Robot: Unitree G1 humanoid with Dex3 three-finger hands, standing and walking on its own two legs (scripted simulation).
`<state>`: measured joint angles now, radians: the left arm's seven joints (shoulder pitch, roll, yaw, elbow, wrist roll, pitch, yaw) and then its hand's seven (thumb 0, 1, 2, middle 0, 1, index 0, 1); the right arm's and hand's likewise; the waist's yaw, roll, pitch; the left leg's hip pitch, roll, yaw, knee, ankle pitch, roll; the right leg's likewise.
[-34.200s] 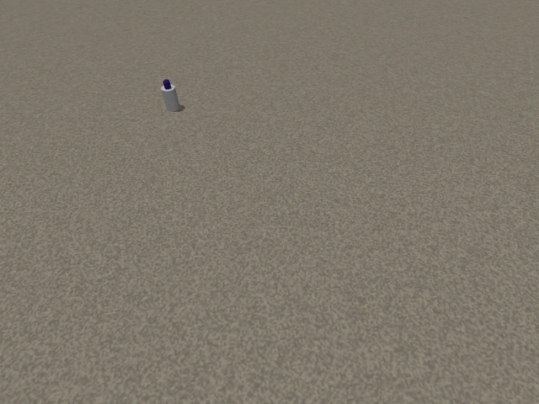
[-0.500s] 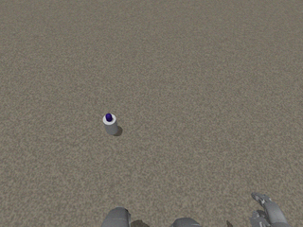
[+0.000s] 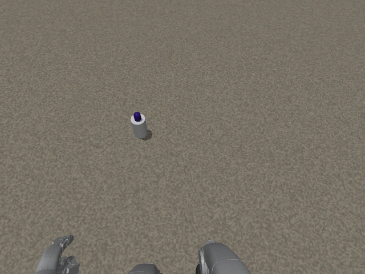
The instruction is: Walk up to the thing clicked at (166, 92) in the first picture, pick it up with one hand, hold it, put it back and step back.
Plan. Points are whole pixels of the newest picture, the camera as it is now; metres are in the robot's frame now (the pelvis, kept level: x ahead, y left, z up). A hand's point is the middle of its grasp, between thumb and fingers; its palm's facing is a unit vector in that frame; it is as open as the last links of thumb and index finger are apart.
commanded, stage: step back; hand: left
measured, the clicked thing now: (138, 123) +0.95 +0.24 -0.66
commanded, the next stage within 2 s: stand in 1.20 s
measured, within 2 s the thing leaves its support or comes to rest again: neither
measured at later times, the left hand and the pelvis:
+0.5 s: hand out of the picture -0.06 +0.26 -0.13, palm faces +0.02 -0.90 -0.43, open 7.4 cm; pelvis -0.10 -0.02 +0.00, yaw +0 degrees
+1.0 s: hand out of the picture +0.04 +0.22 -0.13, palm faces +0.04 -0.93 -0.36, open 7.4 cm; pelvis -0.07 -0.04 +0.01, yaw +2 degrees
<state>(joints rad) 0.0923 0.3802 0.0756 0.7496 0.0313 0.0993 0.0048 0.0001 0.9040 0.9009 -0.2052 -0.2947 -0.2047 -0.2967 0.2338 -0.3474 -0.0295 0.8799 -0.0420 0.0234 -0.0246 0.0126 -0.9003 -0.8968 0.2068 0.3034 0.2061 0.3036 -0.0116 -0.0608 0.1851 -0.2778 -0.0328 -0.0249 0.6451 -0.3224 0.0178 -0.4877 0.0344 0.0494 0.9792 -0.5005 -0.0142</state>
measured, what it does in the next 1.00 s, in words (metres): steps on the spot: right foot, then left foot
